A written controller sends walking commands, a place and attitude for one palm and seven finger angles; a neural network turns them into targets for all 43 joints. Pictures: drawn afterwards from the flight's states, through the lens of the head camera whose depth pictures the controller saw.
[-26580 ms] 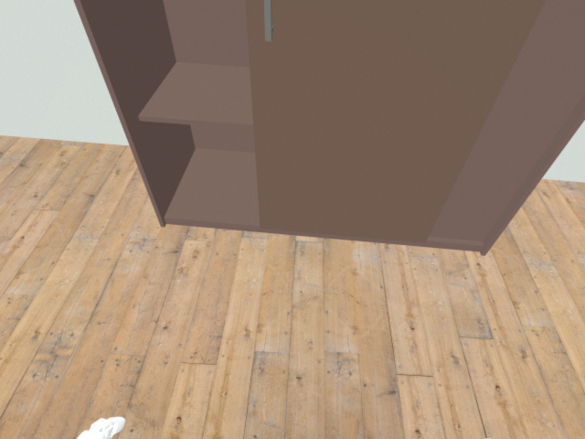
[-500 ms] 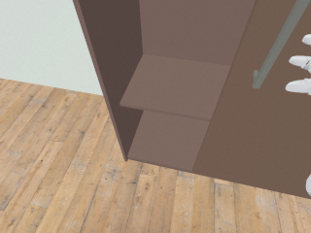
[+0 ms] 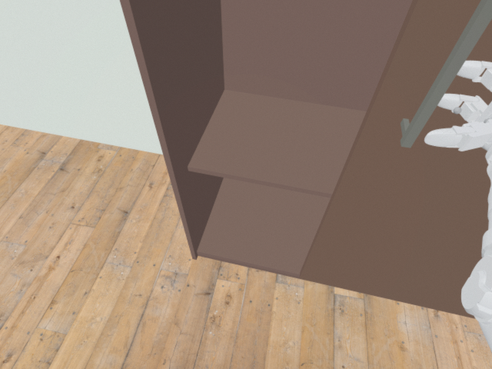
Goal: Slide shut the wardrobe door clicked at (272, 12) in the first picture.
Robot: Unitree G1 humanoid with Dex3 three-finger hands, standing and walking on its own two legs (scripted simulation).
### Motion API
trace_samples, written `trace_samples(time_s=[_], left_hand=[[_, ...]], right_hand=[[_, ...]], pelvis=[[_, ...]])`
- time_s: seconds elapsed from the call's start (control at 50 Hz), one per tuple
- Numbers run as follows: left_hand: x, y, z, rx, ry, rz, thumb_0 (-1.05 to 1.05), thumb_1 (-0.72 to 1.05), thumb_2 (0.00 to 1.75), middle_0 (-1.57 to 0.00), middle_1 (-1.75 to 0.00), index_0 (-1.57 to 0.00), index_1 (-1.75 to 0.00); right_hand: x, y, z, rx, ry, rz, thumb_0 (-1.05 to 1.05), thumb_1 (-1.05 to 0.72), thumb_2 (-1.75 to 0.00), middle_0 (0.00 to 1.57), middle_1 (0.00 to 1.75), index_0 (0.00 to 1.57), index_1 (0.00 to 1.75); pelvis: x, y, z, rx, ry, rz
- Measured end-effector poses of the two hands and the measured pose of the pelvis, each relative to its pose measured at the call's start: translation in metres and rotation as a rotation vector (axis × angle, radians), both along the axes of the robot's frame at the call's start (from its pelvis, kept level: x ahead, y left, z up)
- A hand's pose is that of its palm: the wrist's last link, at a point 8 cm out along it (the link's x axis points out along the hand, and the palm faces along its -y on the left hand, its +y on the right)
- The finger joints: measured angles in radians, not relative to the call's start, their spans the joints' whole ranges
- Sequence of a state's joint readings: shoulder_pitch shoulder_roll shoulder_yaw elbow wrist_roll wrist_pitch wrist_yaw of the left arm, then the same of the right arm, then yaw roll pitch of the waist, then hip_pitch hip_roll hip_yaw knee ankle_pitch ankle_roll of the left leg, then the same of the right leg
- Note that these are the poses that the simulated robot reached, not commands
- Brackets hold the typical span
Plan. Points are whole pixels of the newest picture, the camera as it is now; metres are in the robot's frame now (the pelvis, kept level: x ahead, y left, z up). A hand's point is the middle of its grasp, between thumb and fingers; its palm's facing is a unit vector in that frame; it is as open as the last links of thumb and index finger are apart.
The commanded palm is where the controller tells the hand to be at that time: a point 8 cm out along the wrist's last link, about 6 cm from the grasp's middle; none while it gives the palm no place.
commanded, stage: feel for the door with the fingertips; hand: right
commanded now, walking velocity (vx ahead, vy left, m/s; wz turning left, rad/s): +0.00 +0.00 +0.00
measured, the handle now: (443, 68) +0.54 -0.20 +0.24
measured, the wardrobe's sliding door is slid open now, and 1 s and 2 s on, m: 0.45 0.45 0.45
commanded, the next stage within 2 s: slide the fingers in behind the handle in 0.52 s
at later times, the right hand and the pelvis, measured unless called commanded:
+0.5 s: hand (459, 100) +0.49 -0.23 +0.22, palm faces +0.06 +1.00 -0.03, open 13.9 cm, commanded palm +0.48 -0.27 +0.21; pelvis -0.01 +0.00 +0.00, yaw +0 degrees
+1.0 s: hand (456, 103) +0.49 -0.22 +0.21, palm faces +0.06 +1.00 -0.01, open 13.9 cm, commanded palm +0.46 -0.27 +0.21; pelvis -0.01 -0.01 +0.00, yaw +0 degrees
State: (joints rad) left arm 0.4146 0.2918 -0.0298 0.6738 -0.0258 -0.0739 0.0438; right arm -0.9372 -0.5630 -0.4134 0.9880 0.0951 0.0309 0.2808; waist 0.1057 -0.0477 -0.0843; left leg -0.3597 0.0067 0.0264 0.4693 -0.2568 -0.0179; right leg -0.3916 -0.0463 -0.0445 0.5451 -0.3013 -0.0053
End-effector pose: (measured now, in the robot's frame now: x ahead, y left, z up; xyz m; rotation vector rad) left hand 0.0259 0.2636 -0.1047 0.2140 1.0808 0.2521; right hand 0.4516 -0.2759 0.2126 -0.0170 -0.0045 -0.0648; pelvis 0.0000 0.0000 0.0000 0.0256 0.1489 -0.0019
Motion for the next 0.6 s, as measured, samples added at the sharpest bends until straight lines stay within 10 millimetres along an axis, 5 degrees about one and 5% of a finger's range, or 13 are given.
trace_samples(time_s=[0.28, 0.6], left_hand=[[-0.008, 0.01, 0.002, 0.024, -0.004, -0.001, 0.01, 0.91, 0.9, -0.21, -0.3, -0.2, -0.3], [-0.067, 0.003, 0.002, 0.037, 0.138, 0.056, 0.0, 0.91, 0.9, -0.21, -0.3, -0.2, -0.3]], right_hand=[[-0.002, -0.001, 0.007, -0.015, 0.022, -0.029, -0.01, 0.5, -0.3, 0.3, 1.2, 0.3, 1.2], [0.017, -0.006, 0.006, 0.008, 0.01, 0.008, -0.01, 0.5, -0.3, 0.33, 1.23, 0.34, 1.23]], pelvis=[[-0.011, 0.006, 0.0, 0.0, -0.011, -0.013], [-0.013, -0.002, -0.002, 0.005, 0.037, -0.003]])
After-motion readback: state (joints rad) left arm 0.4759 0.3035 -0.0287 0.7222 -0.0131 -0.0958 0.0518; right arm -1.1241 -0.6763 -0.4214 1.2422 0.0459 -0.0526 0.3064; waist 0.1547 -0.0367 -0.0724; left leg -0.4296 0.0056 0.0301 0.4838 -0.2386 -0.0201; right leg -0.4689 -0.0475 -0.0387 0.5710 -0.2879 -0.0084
